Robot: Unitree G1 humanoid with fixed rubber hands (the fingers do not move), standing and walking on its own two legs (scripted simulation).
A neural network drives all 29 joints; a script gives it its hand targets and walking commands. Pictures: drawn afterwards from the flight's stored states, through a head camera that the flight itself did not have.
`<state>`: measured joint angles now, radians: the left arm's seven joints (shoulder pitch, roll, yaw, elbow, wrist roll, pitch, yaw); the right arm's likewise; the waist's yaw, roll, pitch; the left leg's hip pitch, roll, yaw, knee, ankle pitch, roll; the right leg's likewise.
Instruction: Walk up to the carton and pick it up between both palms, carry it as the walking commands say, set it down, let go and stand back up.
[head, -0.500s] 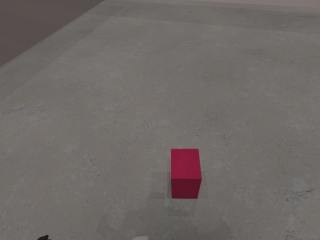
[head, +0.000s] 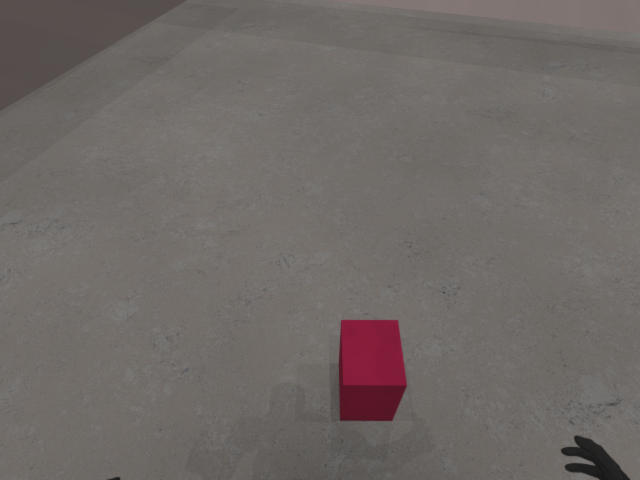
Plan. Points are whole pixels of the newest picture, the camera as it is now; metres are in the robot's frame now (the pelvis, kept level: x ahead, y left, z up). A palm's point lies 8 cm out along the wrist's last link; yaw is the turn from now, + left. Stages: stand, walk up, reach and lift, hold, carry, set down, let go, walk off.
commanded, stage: walk up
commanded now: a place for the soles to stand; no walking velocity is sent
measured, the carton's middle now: (367, 372) +0.51 -0.07 -0.61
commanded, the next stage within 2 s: none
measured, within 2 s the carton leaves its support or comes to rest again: neither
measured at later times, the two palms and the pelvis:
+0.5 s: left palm (121, 461) +0.16 +0.29 -0.08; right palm out of the picture +0.04 -0.42 -0.06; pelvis +0.01 -0.04 +0.01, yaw -4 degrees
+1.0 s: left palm (188, 463) +0.16 +0.21 -0.08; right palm out of the picture +0.16 -0.44 -0.09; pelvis +0.05 -0.12 +0.01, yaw +2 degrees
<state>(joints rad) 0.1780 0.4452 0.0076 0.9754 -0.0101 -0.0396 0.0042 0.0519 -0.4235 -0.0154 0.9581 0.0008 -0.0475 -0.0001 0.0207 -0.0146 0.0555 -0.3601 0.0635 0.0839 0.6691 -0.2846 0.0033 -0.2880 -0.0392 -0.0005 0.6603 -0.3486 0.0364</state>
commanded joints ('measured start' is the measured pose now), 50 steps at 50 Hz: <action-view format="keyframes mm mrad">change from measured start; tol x32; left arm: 1 -9 179 33 8 -1 -4 3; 50 -147 205 70 -23 5 7 -2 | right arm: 1 -68 -192 -34 -5 6 -7 -6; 50 67 -187 -37 32 6 16 -10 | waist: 1 -3 60 -102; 50 -30 -50 -114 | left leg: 1 119 104 -135 -188 137 54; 20 351 440 -414 -431 -8 233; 31 -246 -53 -130 337 -348 19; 42 41 179 -471 -289 19 163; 50 120 -10 -148 -89 306 46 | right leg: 1 8 -72 83 -126 239 -85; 16 67 -95 111 -351 225 -59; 22 -315 -88 134 296 -86 -50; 28 127 31 -79 -26 24 -47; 32 -34 -303 416 -402 -344 -255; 50 153 -185 38 -207 427 -122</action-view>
